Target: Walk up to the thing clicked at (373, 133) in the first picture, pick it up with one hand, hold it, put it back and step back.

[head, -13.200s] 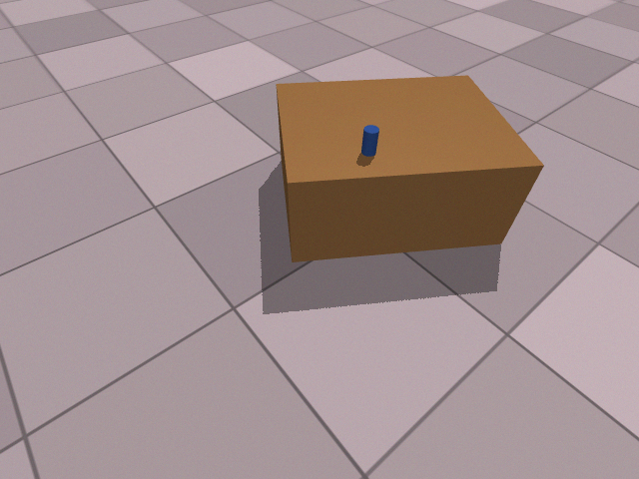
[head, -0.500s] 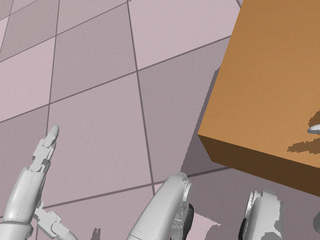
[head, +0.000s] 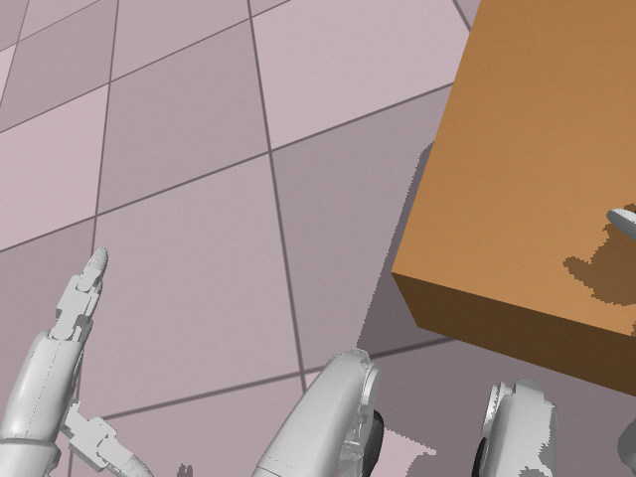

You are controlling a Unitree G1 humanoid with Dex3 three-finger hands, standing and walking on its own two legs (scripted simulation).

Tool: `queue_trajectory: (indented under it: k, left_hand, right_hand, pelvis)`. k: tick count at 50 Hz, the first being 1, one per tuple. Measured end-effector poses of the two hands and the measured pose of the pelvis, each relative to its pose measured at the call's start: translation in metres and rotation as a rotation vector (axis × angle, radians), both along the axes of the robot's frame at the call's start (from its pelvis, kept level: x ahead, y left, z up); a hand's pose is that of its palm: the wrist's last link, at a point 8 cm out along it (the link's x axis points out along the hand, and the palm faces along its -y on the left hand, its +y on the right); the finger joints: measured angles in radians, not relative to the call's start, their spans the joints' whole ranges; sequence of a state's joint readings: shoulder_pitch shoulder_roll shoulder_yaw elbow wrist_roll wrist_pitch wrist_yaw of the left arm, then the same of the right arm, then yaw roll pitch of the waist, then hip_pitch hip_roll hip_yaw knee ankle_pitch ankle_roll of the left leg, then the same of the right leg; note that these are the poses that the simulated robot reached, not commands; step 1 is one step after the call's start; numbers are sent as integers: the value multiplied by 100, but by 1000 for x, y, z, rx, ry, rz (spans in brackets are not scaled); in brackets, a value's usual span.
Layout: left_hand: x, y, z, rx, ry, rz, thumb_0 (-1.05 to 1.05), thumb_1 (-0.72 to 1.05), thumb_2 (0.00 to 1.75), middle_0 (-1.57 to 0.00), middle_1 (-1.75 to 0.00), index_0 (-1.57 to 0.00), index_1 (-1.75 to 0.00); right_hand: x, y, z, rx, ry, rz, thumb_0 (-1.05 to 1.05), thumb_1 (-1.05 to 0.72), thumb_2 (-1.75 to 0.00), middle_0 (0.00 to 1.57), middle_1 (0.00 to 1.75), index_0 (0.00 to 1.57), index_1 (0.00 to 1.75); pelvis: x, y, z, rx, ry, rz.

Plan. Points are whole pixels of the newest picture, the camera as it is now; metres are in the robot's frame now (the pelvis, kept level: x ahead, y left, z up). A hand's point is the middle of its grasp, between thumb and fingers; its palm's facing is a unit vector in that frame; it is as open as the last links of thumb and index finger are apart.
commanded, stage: settle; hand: right
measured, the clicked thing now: out of the picture +0.49 -0.27 -0.07
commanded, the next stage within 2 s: lift in 1.14 s
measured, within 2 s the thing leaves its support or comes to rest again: leaves its support in 0.34 s
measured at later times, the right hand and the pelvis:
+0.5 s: hand out of the picture +0.49 -0.27 -0.02, palm faces +0.31 +0.95 +0.01, open 7.8 cm; pelvis +0.01 +0.00 +0.02, yaw +0 degrees
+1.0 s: hand out of the picture +0.50 -0.28 +0.02, palm faces +0.32 +0.95 +0.02, open 7.9 cm; pelvis +0.02 -0.01 +0.05, yaw -1 degrees
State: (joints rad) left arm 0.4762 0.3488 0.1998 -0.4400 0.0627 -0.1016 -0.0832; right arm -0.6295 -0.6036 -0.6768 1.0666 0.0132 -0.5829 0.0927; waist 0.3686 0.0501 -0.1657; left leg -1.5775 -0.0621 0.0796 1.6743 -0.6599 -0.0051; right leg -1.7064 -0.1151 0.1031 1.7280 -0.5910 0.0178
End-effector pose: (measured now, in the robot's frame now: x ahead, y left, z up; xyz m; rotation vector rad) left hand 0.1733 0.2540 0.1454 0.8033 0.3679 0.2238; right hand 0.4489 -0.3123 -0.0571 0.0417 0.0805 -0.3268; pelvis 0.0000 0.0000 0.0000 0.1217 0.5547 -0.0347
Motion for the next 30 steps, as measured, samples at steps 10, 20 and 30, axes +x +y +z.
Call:
queue_trajectory:
  k: [10, 20, 30]
  left_hand:
    - [0, -9, 5, 20, 0, -34, -1, -56, 6, -7, -6, -6, -5]
    - [-5, -7, 1, -24, 34, 22, -1, -57, 8, -8, -6, -6, -6]
    - [3, -6, 7, -81, 39, 28, -1, -57, 8, -8, -6, -5, -6]
  right_hand:
    - [8, -2, -2, -27, -14, 19, -1, 9, -75, 94, 88, 96, 89]
    - [6, -4, 14, -20, -20, 14, -1, 12, -98, 88, 105, 89, 106]
    - [8, -10, 51, -19, -3, 1, 0, 15, -104, 86, 111, 87, 112]
  pelvis:
    - [-3, -1, -3, -1, 2, 6]
    - [2, -2, 8, 2, -2, 2]
    - [9, -6, 31, 1, -23, -10]
